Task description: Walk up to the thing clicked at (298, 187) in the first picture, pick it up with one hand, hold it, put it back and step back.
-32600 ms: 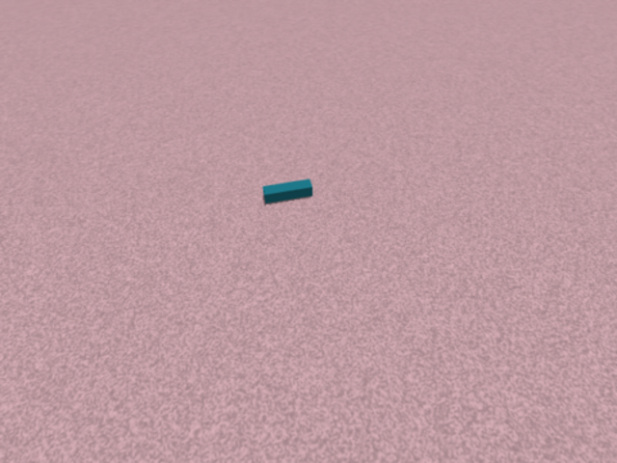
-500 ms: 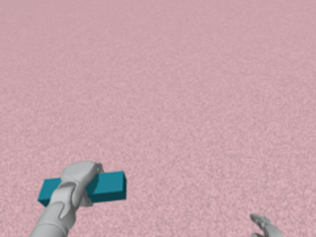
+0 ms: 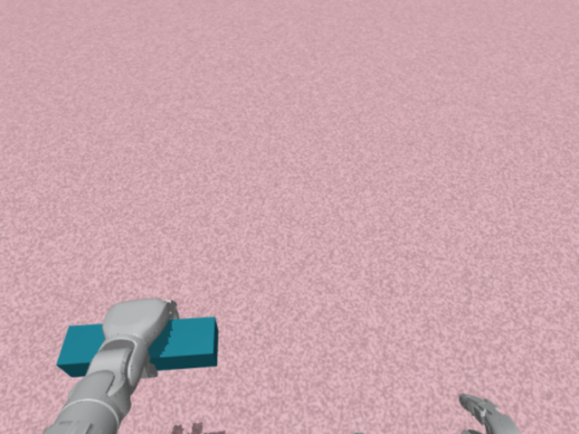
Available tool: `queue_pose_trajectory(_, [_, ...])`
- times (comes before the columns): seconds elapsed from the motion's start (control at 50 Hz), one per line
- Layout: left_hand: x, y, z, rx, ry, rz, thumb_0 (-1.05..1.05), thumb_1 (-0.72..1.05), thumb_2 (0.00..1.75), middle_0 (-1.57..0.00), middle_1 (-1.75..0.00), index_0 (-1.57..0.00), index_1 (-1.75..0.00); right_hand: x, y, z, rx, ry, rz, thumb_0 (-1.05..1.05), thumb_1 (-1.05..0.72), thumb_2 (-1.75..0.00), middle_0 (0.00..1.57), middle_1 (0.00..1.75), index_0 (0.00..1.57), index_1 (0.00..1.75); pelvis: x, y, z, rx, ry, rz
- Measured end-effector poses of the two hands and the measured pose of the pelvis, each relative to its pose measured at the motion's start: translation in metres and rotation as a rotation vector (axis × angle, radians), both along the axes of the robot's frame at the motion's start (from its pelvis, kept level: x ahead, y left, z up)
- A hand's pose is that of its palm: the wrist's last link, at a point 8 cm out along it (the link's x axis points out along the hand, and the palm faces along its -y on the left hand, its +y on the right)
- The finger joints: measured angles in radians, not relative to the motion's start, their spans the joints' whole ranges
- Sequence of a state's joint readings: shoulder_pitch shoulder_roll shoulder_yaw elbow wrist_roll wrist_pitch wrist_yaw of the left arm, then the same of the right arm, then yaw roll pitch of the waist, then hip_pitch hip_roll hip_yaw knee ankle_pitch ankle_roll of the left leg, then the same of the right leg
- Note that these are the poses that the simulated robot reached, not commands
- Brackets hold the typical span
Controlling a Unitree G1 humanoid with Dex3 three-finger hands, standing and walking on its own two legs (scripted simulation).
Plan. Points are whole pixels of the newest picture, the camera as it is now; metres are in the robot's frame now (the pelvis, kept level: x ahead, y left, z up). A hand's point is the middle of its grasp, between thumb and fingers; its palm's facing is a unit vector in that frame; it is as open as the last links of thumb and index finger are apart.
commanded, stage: crouch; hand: left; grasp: from above
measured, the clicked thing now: (144, 346) +0.30 +0.24 -0.13
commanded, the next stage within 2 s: lower in 1.52 s
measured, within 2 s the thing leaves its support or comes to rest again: neither
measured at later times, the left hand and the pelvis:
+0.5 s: hand (173, 352) +0.35 +0.26 -0.35, palm faces -0.45 +0.00 -0.89, open 9.3 cm; pelvis -0.05 +0.01 -0.21, yaw -2 degrees
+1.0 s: hand (184, 364) +0.37 +0.27 -0.51, palm faces -0.46 -0.03 -0.89, open 9.3 cm; pelvis -0.05 +0.01 -0.32, yaw -4 degrees
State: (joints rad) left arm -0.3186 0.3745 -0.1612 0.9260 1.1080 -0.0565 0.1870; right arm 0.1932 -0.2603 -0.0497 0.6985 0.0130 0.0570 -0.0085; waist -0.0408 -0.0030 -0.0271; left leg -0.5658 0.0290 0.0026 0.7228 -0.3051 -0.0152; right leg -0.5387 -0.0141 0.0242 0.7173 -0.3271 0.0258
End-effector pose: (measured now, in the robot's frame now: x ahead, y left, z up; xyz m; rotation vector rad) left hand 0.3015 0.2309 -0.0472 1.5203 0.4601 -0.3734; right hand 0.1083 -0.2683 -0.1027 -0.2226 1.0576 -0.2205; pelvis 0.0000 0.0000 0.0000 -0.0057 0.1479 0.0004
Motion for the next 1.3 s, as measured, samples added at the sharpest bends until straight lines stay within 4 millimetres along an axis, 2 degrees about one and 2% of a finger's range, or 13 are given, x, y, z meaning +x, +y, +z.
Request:
queue_pose_trajectory(0.1, [0.01,0.005,-0.045,0.027,-0.041,-0.038,-0.06,0.05,0.55,-0.69,-0.65,-0.75,-0.6,-0.025,-0.011,-0.034,-0.04,0.072,-0.003,0.01,-0.89,-0.9,0.2,0.3,0.2,0.3,-0.01,0.001,-0.036,-0.011,0.112,0.005])
queue_pose_trajectory(0.2, [0.026,0.009,-0.095,0.049,-0.079,-0.037,-0.06,0.06,0.56,-0.68,-0.67,-0.73,-0.62,-0.053,-0.016,-0.08,-0.072,0.138,-0.025,0.01,-0.89,-0.9,0.2,0.3,0.2,0.3,-0.021,0.004,-0.081,-0.021,0.22,0.003])
queue_pose_trajectory(0.4, [0.055,0.018,-0.194,0.057,-0.101,0.019,-0.06,0.06,0.55,-0.67,-0.67,-0.72,-0.62,-0.102,-0.001,-0.179,-0.072,0.247,-0.069,0.01,-0.89,-0.9,0.2,0.3,0.2,0.3,-0.042,0.012,-0.171,-0.038,0.381,-0.009])
queue_pose_trajectory(0.56, [0.057,0.031,-0.273,0.038,-0.037,0.038,-0.06,0.05,0.58,-0.67,-0.68,-0.72,-0.63,-0.114,0.014,-0.243,-0.04,0.285,-0.04,0.01,-0.89,-0.9,0.21,0.3,0.21,0.3,-0.053,0.014,-0.229,-0.054,0.457,-0.009])
queue_pose_trajectory(0.72, [0.057,0.038,-0.342,0.002,-0.023,0.016,-0.06,0.04,0.59,-0.68,-0.68,-0.73,-0.63,-0.105,0.01,-0.286,-0.052,0.318,0.032,0.01,-0.89,-0.9,0.21,0.3,0.21,0.3,-0.053,0.012,-0.276,-0.072,0.507,-0.01])
queue_pose_trajectory(0.84, [0.065,0.04,-0.375,-0.002,-0.053,0.008,-0.06,0.03,0.6,-0.69,-0.67,-0.74,-0.62,-0.094,0.001,-0.305,-0.077,0.32,0.073,0.01,-0.89,-0.9,0.21,0.3,0.21,0.3,-0.052,0.01,-0.301,-0.082,0.517,-0.014])
queue_pose_trajectory(0.98, [0.073,0.041,-0.398,0.008,-0.059,0.028,-0.06,0.02,0.61,-0.69,-0.67,-0.74,-0.62,-0.092,-0.006,-0.322,-0.08,0.321,0.096,0.0,-0.9,-0.9,0.21,0.3,0.21,0.3,-0.054,0.008,-0.321,-0.083,0.514,-0.027])
queue_pose_trajectory(1.08, [0.077,0.043,-0.413,0.014,-0.043,0.04,-0.06,0.01,0.62,-0.69,-0.67,-0.74,-0.63,-0.099,-0.007,-0.336,-0.068,0.336,0.097,0.0,-0.9,-0.9,0.2,0.3,0.21,0.3,-0.056,0.007,-0.335,-0.082,0.509,-0.035])
queue_pose_trajectory(1.3, [0.078,0.041,-0.448,-0.003,-0.025,0.036,-0.06,0.02,0.62,-0.68,-0.69,-0.73,-0.64,-0.129,-0.006,-0.369,-0.037,0.401,0.08,0.0,-0.9,-0.9,0.21,0.3,0.21,0.3,-0.063,0.004,-0.369,-0.077,0.485,-0.047])
